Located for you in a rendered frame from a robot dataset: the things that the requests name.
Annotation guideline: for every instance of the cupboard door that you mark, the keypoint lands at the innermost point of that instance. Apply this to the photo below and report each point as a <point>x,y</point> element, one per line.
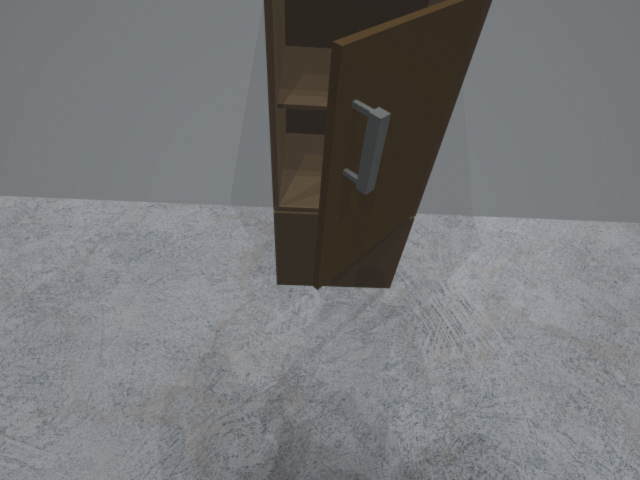
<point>408,66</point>

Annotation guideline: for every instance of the handle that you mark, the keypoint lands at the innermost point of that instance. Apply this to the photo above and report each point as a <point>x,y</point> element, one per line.
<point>375,134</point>

